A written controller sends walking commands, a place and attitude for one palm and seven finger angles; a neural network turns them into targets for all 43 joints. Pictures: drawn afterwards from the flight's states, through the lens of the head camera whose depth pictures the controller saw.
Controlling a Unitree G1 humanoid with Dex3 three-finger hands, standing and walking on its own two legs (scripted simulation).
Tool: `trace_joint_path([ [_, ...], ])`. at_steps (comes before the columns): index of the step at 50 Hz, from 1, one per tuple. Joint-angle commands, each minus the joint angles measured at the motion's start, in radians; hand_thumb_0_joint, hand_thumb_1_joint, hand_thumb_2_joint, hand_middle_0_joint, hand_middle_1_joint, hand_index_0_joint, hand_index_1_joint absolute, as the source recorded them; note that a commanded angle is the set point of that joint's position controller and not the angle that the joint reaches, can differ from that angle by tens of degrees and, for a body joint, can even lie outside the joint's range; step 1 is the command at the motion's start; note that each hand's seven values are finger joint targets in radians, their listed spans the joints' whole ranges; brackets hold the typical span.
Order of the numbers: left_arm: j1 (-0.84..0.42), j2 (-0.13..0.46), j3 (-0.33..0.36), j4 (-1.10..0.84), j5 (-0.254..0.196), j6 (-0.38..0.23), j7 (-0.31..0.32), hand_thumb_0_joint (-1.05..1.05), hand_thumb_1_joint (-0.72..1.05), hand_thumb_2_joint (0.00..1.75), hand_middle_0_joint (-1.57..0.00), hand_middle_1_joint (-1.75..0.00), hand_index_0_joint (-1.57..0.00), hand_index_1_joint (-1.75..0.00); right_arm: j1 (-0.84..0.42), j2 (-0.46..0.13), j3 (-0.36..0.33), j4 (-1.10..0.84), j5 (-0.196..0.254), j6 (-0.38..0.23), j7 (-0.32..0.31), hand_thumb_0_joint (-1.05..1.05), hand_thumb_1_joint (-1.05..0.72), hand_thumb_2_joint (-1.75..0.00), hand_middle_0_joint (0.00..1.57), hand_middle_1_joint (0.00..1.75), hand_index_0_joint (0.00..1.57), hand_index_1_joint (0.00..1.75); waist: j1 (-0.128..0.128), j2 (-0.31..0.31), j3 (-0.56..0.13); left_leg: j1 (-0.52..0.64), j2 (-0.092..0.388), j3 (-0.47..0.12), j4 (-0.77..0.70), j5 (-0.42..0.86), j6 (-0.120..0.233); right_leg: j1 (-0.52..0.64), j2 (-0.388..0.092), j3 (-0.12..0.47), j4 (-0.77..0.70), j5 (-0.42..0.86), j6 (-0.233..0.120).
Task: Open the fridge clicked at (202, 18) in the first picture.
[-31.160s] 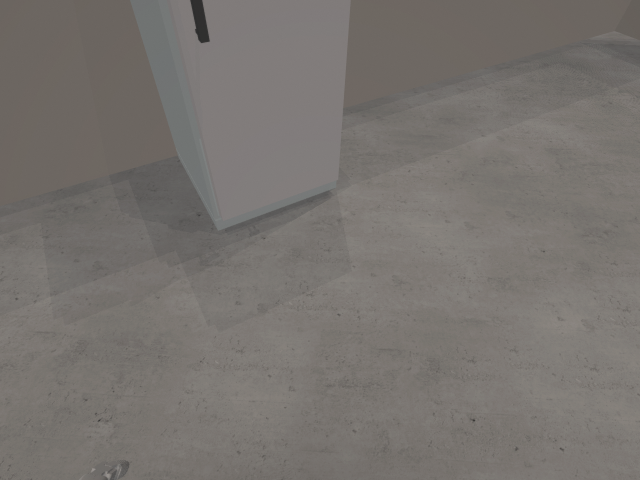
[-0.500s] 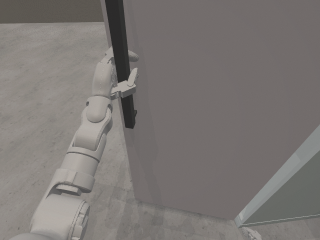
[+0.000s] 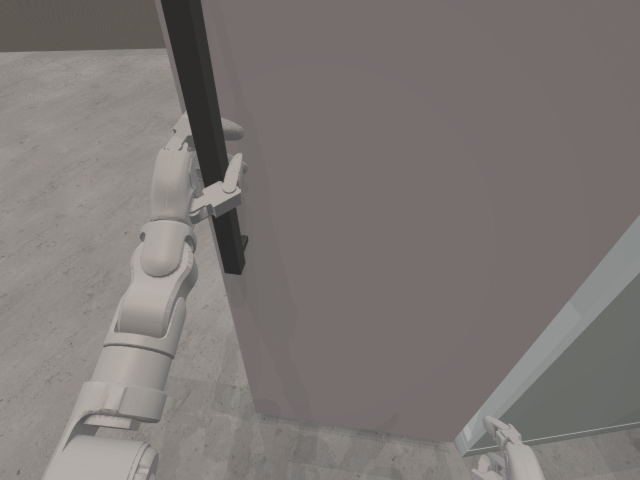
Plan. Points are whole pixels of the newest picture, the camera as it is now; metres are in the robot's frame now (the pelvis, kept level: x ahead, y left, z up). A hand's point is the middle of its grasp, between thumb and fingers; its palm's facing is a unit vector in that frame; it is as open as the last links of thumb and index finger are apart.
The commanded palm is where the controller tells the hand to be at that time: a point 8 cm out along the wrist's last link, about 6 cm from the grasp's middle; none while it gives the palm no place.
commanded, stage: stop walking and hold the door back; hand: left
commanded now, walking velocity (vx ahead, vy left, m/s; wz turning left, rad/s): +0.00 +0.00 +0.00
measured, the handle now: (218, 141) +0.41 +0.15 +0.24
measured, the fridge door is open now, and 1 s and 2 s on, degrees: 74 70 70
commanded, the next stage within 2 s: loosen the grip on the handle in 0.20 s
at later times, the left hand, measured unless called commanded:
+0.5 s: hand (229, 174) +0.39 +0.14 +0.21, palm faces +0.10 -0.99 -0.09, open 7.8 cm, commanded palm +0.35 +0.18 +0.20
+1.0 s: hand (235, 180) +0.40 +0.13 +0.20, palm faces +0.12 -0.99 -0.12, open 14.5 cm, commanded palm +0.38 +0.19 +0.20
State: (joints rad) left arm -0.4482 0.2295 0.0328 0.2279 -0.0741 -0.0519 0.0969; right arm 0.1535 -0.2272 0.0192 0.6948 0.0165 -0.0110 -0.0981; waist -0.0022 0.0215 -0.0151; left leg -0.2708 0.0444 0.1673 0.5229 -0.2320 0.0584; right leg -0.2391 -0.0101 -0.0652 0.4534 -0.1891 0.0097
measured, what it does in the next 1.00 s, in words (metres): shifts its weight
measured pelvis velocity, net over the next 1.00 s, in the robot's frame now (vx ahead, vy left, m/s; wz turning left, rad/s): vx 0.03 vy -0.05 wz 0.02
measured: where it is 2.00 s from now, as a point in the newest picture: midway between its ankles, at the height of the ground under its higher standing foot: outside the picture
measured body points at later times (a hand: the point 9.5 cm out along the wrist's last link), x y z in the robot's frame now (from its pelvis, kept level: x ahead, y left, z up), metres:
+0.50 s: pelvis +0.00 -0.02 +0.00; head -0.02 -0.03 +0.45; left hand +0.38 +0.19 +0.22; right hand +0.16 -0.25 -0.09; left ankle +0.04 +0.08 -0.74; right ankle +0.04 -0.13 -0.74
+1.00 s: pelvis +0.03 -0.05 +0.00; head +0.03 -0.07 +0.45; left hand +0.39 +0.19 +0.20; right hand +0.19 -0.30 -0.09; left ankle +0.04 +0.08 -0.74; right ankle +0.04 -0.13 -0.74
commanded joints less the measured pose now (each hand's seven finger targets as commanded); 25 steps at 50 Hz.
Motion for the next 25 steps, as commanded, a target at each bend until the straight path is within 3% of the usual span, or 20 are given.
trace_joint_path([
  [1,-0.429,0.156,0.075,-0.155,0.007,-0.049,0.022,0.00,0.90,0.90,-0.45,-1.40,-0.45,-1.40,-0.111,-0.108,-0.036,-0.136,0.003,-0.044,-0.015,0.00,-0.90,-0.90,0.20,0.30,0.20,0.30,0.012,-0.039,-0.224,0.124,0.110,-0.169,-0.080,0.064,-0.035,-0.005,-0.111,0.136,-0.112,0.000,-0.014],
  [2,-0.408,0.187,0.099,-0.146,0.006,-0.045,0.026,0.00,0.90,0.90,-0.45,-1.40,-0.45,-1.40,-0.105,-0.117,-0.042,-0.130,0.004,-0.041,-0.017,0.00,-0.90,-0.90,0.20,0.30,0.20,0.30,0.013,-0.040,-0.227,0.128,0.113,-0.175,-0.083,0.089,-0.034,0.005,-0.115,0.134,-0.113,0.022,-0.014],
  [5,-0.427,0.145,0.064,-0.150,0.003,-0.044,0.019,0.00,0.90,0.90,-0.45,-1.40,-0.45,-1.40,-0.118,-0.103,-0.034,-0.144,0.008,-0.036,-0.016,0.00,-0.90,-0.90,0.20,0.30,0.20,0.30,0.013,-0.061,-0.235,0.134,0.107,-0.169,-0.072,0.126,-0.037,0.013,-0.114,0.129,-0.107,0.064,-0.011],
  [7,-0.379,0.190,0.103,-0.148,0.002,-0.041,0.023,0.00,0.90,0.90,-0.45,-1.40,-0.45,-1.40,-0.111,-0.118,-0.042,-0.141,0.009,-0.032,-0.018,0.00,-0.90,-0.90,0.20,0.30,0.20,0.30,0.015,-0.054,-0.245,0.137,0.109,-0.171,-0.071,0.159,-0.036,0.034,-0.118,0.126,-0.108,0.098,-0.012],
  [11,-0.380,0.163,0.085,-0.166,0.001,-0.043,0.019,0.00,0.90,0.90,-0.45,-1.40,-0.45,-1.40,-0.121,-0.108,-0.034,-0.156,0.009,-0.025,-0.016,0.00,-0.90,-0.90,0.20,0.30,0.20,0.30,0.016,-0.062,-0.254,0.138,0.106,-0.172,-0.076,0.159,-0.037,0.039,-0.113,0.121,-0.106,0.094,-0.011],
  [13,-0.351,0.157,0.076,-0.185,0.002,-0.042,0.019,0.00,0.90,0.90,-0.45,-1.40,-0.45,-1.40,-0.125,-0.112,-0.033,-0.160,0.009,-0.023,-0.016,0.00,-0.90,-0.90,0.20,0.30,0.20,0.30,0.018,-0.029,-0.253,0.129,0.116,-0.185,-0.096,0.170,-0.034,0.051,-0.102,0.108,-0.094,0.089,-0.008],
  [14,-0.371,0.128,0.046,-0.192,0.002,-0.041,0.016,0.00,0.90,0.90,-0.45,-1.40,-0.45,-1.40,-0.133,-0.102,-0.028,-0.167,0.009,-0.022,-0.015,0.00,-0.90,-0.90,0.20,0.30,0.20,0.30,0.016,-0.039,-0.245,0.130,0.116,-0.179,-0.094,0.163,-0.033,0.041,-0.099,0.108,-0.097,0.086,-0.005],
  [15,-1.136,0.671,0.408,-0.253,0.148,-0.068,-0.002,0.00,0.90,0.90,-0.45,-1.40,-0.45,-1.40,-0.051,-0.108,-0.084,-0.179,-0.012,-0.064,0.021,0.00,-0.90,-0.90,0.20,0.30,0.20,0.30,0.036,-0.307,0.005,0.038,0.090,-0.114,-0.044,0.099,-0.006,-0.045,-0.063,0.155,-0.182,0.242,0.023],
  [16,-0.798,0.210,0.138,0.306,0.117,0.037,-0.069,0.00,0.78,0.84,-0.45,-1.40,-0.45,-1.40,-0.040,-0.121,-0.054,-0.141,0.007,-0.129,0.043,0.00,-0.90,-0.90,0.20,0.30,0.20,0.30,-0.103,-0.214,-0.295,0.158,-0.006,-0.183,-0.188,0.322,-0.039,0.011,0.018,0.012,0.059,0.316,-0.068],
  [17,-0.617,0.211,0.176,0.080,0.022,0.017,-0.090,0.00,0.66,0.78,-0.45,-1.40,-0.45,-1.40,0.058,-0.155,-0.086,-0.136,0.046,-0.128,0.048,0.00,-0.90,-0.90,0.20,0.30,0.20,0.30,-0.007,0.072,-0.377,0.321,0.020,-0.180,-0.146,0.498,-0.121,-0.031,0.007,-0.025,0.053,0.174,-0.070],
  [18,-0.443,0.028,0.072,0.036,0.000,0.009,-0.122,0.00,0.54,0.73,-0.45,-1.40,-0.45,-1.40,0.031,-0.122,-0.065,-0.159,0.046,-0.133,0.052,0.00,-0.90,-0.90,0.20,0.30,0.20,0.30,0.002,0.132,-0.386,0.403,0.037,-0.203,-0.099,0.558,-0.157,-0.088,0.012,-0.024,0.052,0.108,-0.061],
  [19,-0.478,0.115,0.168,-0.027,-0.051,-0.018,-0.132,0.00,0.42,0.67,-0.45,-1.40,-0.45,-1.40,0.011,-0.142,-0.060,-0.160,0.038,-0.134,0.050,0.00,-0.90,-0.90,0.20,0.30,0.20,0.30,0.024,0.233,-0.443,0.486,0.034,-0.222,-0.103,0.484,-0.163,-0.109,0.004,0.005,0.033,0.059,-0.052],
  [20,-0.460,0.172,0.218,-0.018,-0.073,-0.025,-0.130,0.00,0.30,0.61,-0.45,-1.40,-0.45,-1.40,-0.011,-0.141,-0.050,-0.166,0.027,-0.137,0.050,0.00,-0.90,-0.90,0.20,0.30,0.20,0.30,0.039,0.218,-0.412,0.447,0.023,-0.215,-0.119,0.299,-0.151,-0.090,0.006,0.010,0.011,0.044,-0.056],
  [21,-0.483,0.159,0.200,-0.032,-0.080,-0.045,-0.123,0.00,0.17,0.55,-0.45,-1.40,-0.45,-1.40,-0.029,-0.137,-0.036,-0.177,0.026,-0.144,0.051,0.00,-0.90,-0.90,0.20,0.30,0.20,0.30,0.029,0.154,-0.352,0.358,0.012,-0.193,-0.131,0.149,-0.116,-0.059,0.006,0.016,-0.017,0.040,-0.055],
  [23,-0.485,0.101,0.118,-0.035,-0.057,-0.106,-0.110,0.00,-0.07,0.43,-0.45,-1.40,-0.45,-1.40,-0.026,-0.133,-0.029,-0.184,0.033,-0.156,0.060,0.00,-0.90,-0.90,0.20,0.30,0.20,0.30,-0.007,-0.039,-0.217,0.204,0.019,-0.181,-0.153,0.010,-0.069,-0.043,0.008,0.017,-0.040,-0.008,-0.042],
  [25,-0.451,0.127,0.132,0.005,-0.047,-0.166,-0.096,0.00,-0.31,0.32,-0.45,-1.40,-0.45,-1.40,-0.022,-0.144,-0.034,-0.181,0.039,-0.169,0.067,0.00,-0.90,-0.90,0.20,0.30,0.20,0.30,-0.005,-0.189,-0.150,0.122,0.024,-0.180,-0.169,-0.094,-0.048,-0.057,0.015,0.025,-0.047,-0.089,-0.036],
])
